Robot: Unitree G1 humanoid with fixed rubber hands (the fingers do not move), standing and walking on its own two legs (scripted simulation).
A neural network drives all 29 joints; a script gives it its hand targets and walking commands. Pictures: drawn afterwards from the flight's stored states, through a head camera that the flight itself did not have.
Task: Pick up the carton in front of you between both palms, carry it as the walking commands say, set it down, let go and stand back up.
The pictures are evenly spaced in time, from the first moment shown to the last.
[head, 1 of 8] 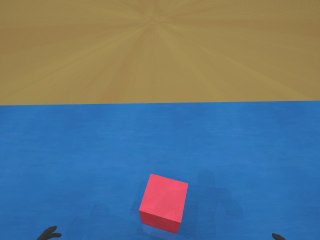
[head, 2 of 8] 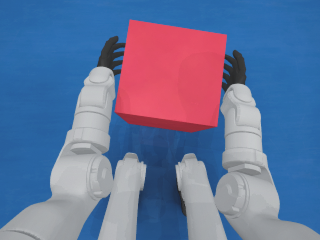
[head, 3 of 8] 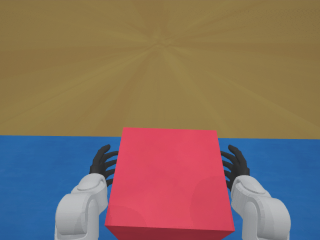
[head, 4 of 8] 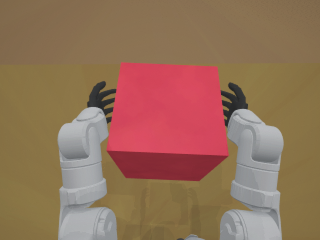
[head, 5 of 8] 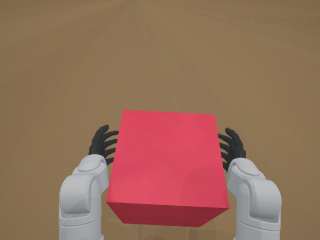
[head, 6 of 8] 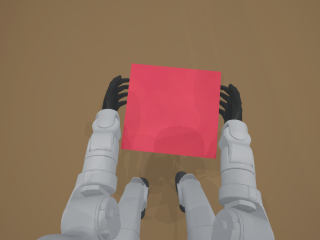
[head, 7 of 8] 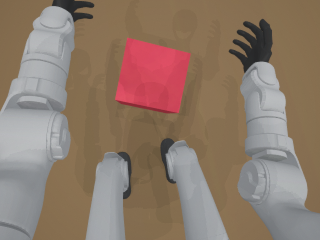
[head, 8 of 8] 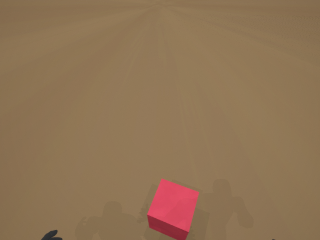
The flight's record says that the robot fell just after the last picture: no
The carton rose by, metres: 1.00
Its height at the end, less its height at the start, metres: +0.28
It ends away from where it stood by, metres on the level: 5.49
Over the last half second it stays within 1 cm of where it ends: yes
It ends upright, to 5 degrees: yes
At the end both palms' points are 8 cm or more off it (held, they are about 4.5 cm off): yes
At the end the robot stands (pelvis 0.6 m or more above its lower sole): yes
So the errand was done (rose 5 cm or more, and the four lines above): yes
